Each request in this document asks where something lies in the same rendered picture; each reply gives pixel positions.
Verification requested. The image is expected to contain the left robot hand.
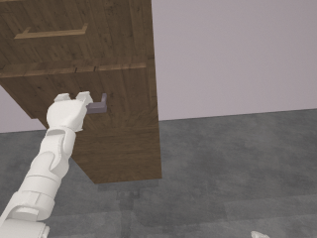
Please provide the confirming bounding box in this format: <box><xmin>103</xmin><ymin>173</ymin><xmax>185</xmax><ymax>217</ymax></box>
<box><xmin>47</xmin><ymin>91</ymin><xmax>93</xmax><ymax>132</ymax></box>

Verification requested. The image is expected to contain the handle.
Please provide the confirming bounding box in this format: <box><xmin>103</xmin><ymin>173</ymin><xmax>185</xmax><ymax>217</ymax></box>
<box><xmin>14</xmin><ymin>29</ymin><xmax>89</xmax><ymax>48</ymax></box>
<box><xmin>85</xmin><ymin>93</ymin><xmax>107</xmax><ymax>114</ymax></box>

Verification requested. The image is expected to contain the drawer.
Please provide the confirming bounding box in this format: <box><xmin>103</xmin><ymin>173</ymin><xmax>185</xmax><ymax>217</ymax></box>
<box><xmin>0</xmin><ymin>55</ymin><xmax>151</xmax><ymax>119</ymax></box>

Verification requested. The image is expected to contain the cabinet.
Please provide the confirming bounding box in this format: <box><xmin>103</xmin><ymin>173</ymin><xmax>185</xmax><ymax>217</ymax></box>
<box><xmin>0</xmin><ymin>0</ymin><xmax>162</xmax><ymax>184</ymax></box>

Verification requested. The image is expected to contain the left robot upper arm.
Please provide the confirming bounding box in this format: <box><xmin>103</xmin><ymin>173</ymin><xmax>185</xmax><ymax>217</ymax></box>
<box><xmin>0</xmin><ymin>217</ymin><xmax>50</xmax><ymax>238</ymax></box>

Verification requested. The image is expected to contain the left robot forearm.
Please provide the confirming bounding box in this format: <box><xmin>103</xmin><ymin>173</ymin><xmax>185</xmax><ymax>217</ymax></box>
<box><xmin>0</xmin><ymin>126</ymin><xmax>76</xmax><ymax>227</ymax></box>

